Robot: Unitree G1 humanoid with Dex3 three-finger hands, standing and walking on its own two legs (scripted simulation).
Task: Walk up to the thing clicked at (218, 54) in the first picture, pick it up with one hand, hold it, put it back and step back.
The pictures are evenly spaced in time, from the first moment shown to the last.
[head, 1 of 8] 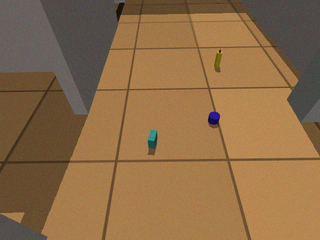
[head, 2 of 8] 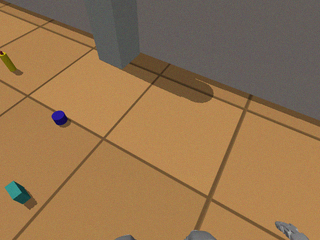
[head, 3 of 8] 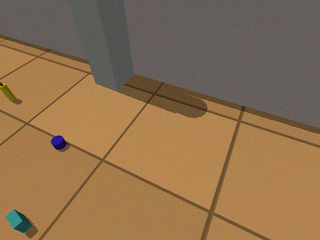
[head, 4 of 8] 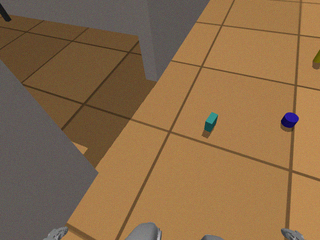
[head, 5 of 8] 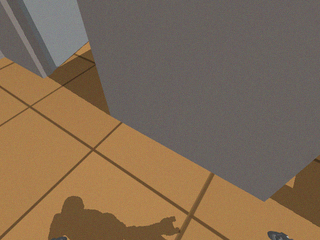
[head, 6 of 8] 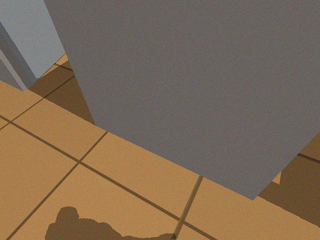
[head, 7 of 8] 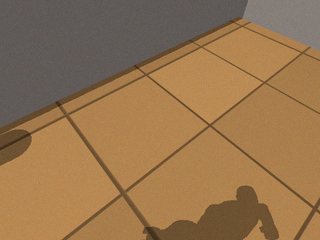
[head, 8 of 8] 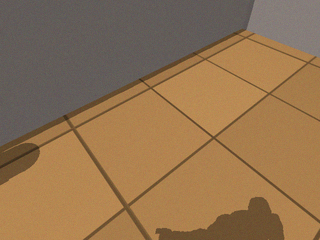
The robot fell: no
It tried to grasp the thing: no
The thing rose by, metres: 0.00
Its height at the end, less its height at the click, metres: +0.00
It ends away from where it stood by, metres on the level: 0.00
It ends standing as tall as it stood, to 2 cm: yes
